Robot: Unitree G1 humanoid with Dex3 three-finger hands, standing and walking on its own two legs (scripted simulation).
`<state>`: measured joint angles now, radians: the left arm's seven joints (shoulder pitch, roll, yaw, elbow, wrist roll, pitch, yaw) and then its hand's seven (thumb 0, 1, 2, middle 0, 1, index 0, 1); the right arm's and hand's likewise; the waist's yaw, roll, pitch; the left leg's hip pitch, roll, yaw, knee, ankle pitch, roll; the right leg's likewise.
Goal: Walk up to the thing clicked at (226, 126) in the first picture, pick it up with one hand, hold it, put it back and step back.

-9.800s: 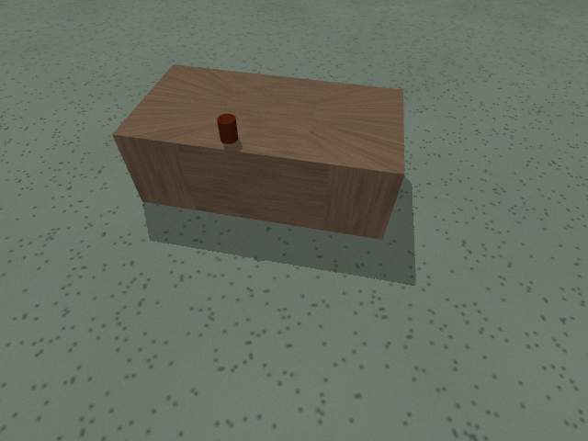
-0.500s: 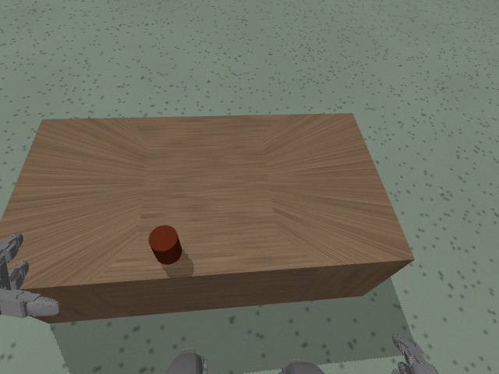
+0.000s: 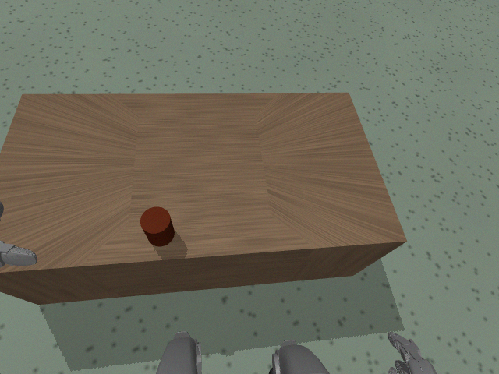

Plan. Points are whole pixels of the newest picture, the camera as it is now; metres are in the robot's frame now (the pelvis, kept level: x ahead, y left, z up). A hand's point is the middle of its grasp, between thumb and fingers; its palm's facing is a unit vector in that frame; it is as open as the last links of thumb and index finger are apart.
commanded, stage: go down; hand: left
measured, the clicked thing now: (158, 227) +0.46 +0.19 -0.27
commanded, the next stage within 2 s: none
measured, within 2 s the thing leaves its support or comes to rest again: neither
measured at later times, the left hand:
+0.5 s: hand (1, 206) +0.38 +0.37 +0.01, palm faces +0.19 -0.98 -0.09, open 17.1 cm
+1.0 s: hand out of the picture +0.40 +0.38 +0.01, palm faces +0.18 -0.98 -0.07, open 17.1 cm
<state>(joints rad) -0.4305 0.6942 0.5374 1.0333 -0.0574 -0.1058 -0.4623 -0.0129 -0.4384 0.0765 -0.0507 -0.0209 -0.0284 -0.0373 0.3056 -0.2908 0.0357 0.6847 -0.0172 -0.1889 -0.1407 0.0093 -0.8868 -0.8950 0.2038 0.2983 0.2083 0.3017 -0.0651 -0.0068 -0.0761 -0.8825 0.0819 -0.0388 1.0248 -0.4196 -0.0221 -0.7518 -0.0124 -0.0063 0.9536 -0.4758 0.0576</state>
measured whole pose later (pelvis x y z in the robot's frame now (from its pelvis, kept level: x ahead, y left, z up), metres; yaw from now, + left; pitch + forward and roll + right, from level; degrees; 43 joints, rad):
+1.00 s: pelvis +0.01 +0.01 -0.01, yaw -1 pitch +20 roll -5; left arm -0.56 0.79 0.64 1.11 -0.08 -0.21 -0.54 -0.01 -0.42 0.07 -0.06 -0.02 -0.03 -0.03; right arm 0.30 -0.27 0.06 0.70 -0.04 -0.14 -0.14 0.01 -0.91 -0.90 0.20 0.30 0.21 0.30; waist -0.09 -0.02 -0.09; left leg -1.00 0.09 -0.05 1.10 -0.46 -0.02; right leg -0.85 -0.01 -0.01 1.00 -0.50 0.07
